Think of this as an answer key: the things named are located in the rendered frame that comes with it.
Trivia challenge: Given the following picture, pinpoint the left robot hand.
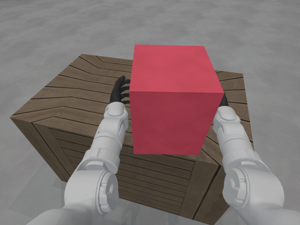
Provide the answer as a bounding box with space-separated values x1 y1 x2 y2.
109 76 130 104

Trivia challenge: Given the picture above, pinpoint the robot left forearm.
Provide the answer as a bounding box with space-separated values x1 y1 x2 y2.
64 102 129 195

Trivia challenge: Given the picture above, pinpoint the robot right forearm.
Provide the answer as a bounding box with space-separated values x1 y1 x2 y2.
213 106 285 199

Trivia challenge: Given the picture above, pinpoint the right robot hand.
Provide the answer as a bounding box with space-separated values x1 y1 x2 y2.
219 93 229 107

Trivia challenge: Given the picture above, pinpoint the robot left upper arm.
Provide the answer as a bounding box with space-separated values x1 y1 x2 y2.
26 170 119 225

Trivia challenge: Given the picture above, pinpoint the pedestal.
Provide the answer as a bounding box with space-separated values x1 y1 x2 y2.
10 54 254 225

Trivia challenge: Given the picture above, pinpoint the robot right upper arm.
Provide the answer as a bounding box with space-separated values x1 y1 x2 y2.
222 167 300 225

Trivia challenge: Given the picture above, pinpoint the carton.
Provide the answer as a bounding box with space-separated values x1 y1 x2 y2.
129 45 224 155

